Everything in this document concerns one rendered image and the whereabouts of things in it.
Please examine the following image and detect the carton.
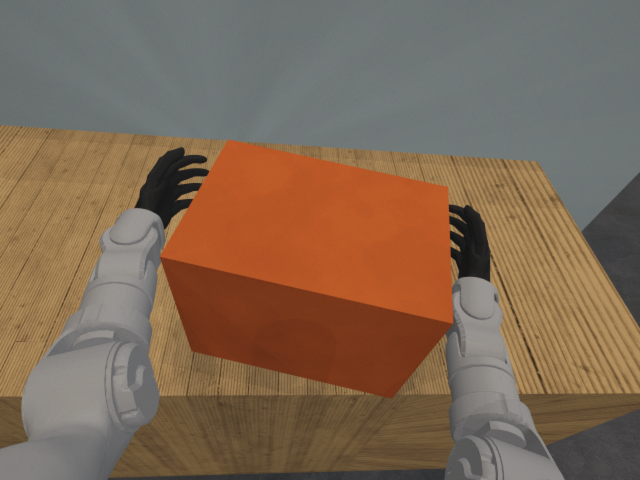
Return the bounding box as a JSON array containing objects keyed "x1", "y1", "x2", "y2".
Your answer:
[{"x1": 160, "y1": 140, "x2": 453, "y2": 399}]

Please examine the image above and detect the right robot upper arm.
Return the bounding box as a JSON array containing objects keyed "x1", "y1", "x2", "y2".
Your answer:
[{"x1": 445, "y1": 434, "x2": 565, "y2": 480}]

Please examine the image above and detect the robot left forearm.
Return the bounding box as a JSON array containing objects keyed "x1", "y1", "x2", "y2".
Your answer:
[{"x1": 21, "y1": 208, "x2": 165, "y2": 437}]

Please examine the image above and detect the left robot hand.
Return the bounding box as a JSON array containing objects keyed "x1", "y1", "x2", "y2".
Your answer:
[{"x1": 134, "y1": 147, "x2": 209, "y2": 230}]

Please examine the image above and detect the right robot hand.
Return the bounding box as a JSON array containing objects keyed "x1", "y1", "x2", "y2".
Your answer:
[{"x1": 449, "y1": 205, "x2": 490, "y2": 282}]

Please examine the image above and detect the robot right forearm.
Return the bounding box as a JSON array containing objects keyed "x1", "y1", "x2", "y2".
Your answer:
[{"x1": 445, "y1": 277, "x2": 557, "y2": 466}]

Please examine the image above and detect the left robot upper arm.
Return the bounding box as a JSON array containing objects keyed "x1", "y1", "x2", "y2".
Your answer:
[{"x1": 0, "y1": 340, "x2": 160, "y2": 480}]

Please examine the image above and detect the pedestal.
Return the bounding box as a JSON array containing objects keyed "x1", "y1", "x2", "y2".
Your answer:
[{"x1": 0, "y1": 125, "x2": 640, "y2": 478}]

